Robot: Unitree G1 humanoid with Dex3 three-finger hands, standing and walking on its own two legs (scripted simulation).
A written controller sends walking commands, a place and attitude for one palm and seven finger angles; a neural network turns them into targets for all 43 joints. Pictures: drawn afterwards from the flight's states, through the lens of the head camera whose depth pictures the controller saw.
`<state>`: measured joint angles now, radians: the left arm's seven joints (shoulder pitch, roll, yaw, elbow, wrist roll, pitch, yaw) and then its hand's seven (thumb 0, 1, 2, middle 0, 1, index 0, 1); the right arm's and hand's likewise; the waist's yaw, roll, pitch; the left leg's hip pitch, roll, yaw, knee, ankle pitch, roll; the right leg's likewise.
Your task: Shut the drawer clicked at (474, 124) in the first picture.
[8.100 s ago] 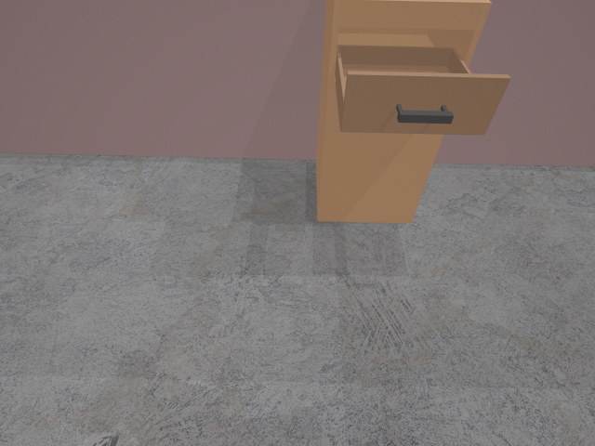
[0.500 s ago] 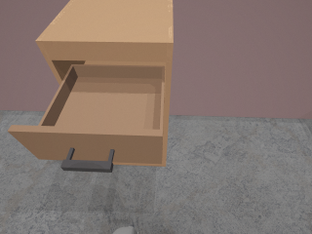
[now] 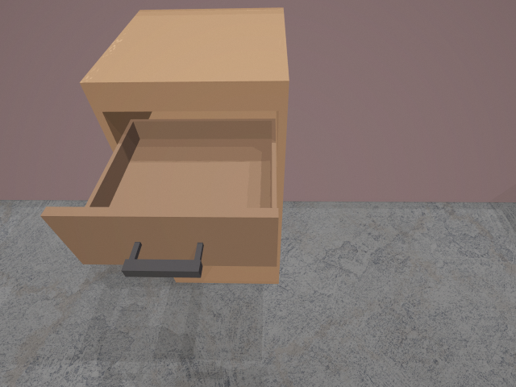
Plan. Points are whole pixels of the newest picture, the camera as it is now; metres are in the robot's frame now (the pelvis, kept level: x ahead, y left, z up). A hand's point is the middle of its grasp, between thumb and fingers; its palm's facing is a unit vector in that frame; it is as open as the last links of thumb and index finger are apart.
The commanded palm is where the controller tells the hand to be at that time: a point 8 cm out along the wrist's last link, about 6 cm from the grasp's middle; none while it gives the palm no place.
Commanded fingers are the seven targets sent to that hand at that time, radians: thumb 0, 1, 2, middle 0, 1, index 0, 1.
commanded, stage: come to a stop and stand still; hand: left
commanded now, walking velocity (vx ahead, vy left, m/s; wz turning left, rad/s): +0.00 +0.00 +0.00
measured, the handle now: (165, 257) +0.32 +0.19 +0.00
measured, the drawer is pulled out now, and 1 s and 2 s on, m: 0.30 0.30 0.30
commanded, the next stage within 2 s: look again from close up in 0.50 s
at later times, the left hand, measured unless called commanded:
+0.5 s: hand out of the picture +0.00 +0.13 -0.18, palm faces +0.04 -0.99 -0.16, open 7.4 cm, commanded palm none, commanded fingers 0.00 0.90 0.90 -0.20 -0.30 -0.20 -0.30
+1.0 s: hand out of the picture +0.06 +0.19 -0.18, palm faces +0.01 -0.97 -0.24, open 7.4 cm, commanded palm none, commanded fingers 0.00 0.90 0.90 -0.20 -0.30 -0.20 -0.30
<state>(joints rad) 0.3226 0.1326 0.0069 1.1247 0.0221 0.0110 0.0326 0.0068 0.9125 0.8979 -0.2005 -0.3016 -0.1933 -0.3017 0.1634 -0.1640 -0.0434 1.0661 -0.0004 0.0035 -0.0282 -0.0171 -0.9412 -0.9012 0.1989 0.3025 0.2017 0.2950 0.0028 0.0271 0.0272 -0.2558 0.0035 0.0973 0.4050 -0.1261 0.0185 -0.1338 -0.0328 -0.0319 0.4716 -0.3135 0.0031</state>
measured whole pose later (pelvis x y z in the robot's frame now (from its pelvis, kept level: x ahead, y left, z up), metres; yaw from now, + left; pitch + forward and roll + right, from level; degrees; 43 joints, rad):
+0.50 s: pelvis +0.01 -0.02 +0.00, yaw +1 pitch -1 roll +0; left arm 0.30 0.11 0.01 1.13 0.01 0.00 0.04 0.01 0.92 0.90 -0.20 -0.30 -0.19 -0.30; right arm 0.37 -0.08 -0.01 1.20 -0.01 0.01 -0.04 0.00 -0.91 -0.90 0.19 0.30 0.20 0.29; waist -0.03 -0.01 0.04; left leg -0.25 0.04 0.07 0.41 -0.14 -0.01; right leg -0.10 0.00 -0.06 0.43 -0.31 -0.03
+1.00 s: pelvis +0.04 +0.00 -0.01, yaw +0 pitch -1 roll +0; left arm 0.27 0.19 0.00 1.01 0.02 -0.01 0.05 0.01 0.91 0.90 -0.20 -0.30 -0.19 -0.30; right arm 0.15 -0.20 -0.02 1.03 -0.02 0.00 -0.03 0.01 -0.91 -0.90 0.19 0.30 0.20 0.29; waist 0.00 -0.01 0.05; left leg -0.28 0.02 0.09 0.57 -0.26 0.02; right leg -0.11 -0.02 -0.04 0.54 -0.40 0.00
